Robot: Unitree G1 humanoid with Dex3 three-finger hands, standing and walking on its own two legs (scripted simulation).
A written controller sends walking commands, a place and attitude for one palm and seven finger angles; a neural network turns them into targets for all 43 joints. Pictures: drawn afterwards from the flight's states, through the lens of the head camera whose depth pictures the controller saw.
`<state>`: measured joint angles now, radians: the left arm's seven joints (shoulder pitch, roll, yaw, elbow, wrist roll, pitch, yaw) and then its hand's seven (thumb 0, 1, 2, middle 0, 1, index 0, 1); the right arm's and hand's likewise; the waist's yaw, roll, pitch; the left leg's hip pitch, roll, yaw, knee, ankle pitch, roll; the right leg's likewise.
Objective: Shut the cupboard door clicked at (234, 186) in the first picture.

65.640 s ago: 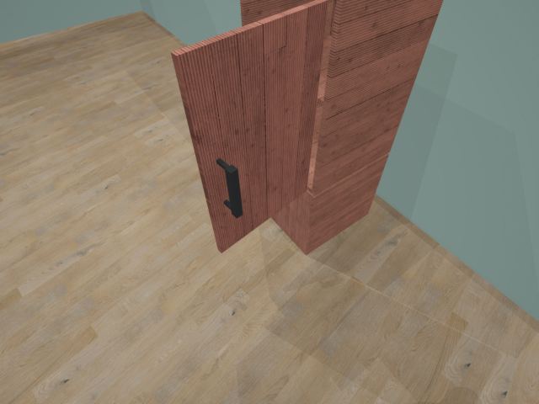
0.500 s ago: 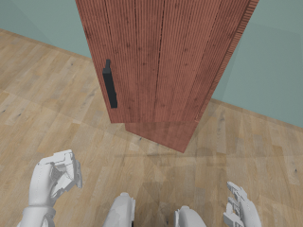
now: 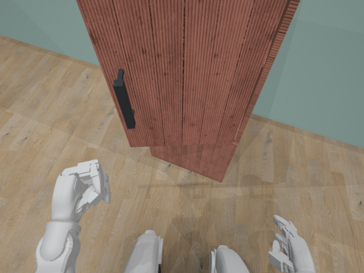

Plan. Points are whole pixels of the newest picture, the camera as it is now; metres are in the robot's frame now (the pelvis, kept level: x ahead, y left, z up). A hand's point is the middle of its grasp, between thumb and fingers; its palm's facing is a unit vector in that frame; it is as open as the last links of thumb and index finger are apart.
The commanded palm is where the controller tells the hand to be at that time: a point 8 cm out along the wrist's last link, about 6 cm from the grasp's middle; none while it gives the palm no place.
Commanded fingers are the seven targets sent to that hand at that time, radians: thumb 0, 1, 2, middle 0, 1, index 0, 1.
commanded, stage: bring the fist close to the handle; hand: left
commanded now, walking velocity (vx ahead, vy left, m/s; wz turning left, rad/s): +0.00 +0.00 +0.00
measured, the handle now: (126, 101) +0.50 +0.18 +0.05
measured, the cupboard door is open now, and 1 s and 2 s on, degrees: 26 26 15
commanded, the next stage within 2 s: push the door shut along its arc in 1.12 s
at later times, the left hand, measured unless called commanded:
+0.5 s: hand (122, 149) +0.36 +0.16 +0.05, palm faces +0.08 -1.00 +0.01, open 3.1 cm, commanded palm +0.34 +0.20 +0.05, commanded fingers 0.00 0.90 0.90 -1.30 -1.50 -1.30 -1.50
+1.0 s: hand (134, 134) +0.40 +0.14 +0.05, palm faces +0.10 -0.99 -0.03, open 3.1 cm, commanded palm +0.37 +0.18 +0.05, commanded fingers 0.00 0.90 0.90 -1.30 -1.50 -1.30 -1.50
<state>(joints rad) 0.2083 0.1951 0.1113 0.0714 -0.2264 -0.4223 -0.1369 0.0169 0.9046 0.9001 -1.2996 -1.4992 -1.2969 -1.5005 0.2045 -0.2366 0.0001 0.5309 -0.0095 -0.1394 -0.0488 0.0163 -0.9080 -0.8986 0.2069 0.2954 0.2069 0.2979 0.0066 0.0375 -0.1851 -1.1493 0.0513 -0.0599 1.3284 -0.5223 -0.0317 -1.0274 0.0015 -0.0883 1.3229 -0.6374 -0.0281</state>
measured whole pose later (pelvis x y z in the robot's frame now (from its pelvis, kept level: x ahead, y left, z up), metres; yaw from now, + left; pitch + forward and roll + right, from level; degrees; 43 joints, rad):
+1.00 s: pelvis +0.00 +0.01 +0.02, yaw -2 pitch +21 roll -1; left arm -0.34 0.14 0.13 0.66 -0.08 -0.51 0.11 0.02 0.90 0.90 -1.30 -1.50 -1.29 -1.50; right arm 0.29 -0.23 -0.02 0.62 -0.04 0.01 0.03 0.01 -0.91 -0.90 0.21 0.30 0.21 0.30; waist -0.06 0.03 -0.18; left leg -1.09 0.06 0.01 1.21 -0.48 -0.01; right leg -1.00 0.00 -0.02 1.21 -0.58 0.00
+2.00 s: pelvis -0.01 +0.02 +0.00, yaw -2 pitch +25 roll -2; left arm -0.82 0.32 0.26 1.11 -0.08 -0.52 -0.12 0.02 0.90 0.90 -1.30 -1.50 -1.30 -1.50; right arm 0.32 -0.25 -0.01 0.67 -0.03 0.03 0.01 0.01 -0.91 -0.90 0.21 0.30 0.21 0.30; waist -0.15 0.05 -0.17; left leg -1.25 0.06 -0.01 1.29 -0.48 0.00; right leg -1.15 0.01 -0.04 1.29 -0.58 0.00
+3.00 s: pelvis -0.01 +0.02 -0.04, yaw -5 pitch +34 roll -6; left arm -1.33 0.61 0.29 1.29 0.02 -0.27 -0.33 0.00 0.91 0.94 -1.30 -1.50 -1.29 -1.50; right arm 0.39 -0.25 0.04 0.67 -0.05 -0.03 0.03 0.01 -0.91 -0.90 0.21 0.30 0.21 0.30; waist -0.29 0.07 -0.14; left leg -1.53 0.09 -0.05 1.45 -0.52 0.00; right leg -1.40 0.04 -0.06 1.40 -0.59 0.00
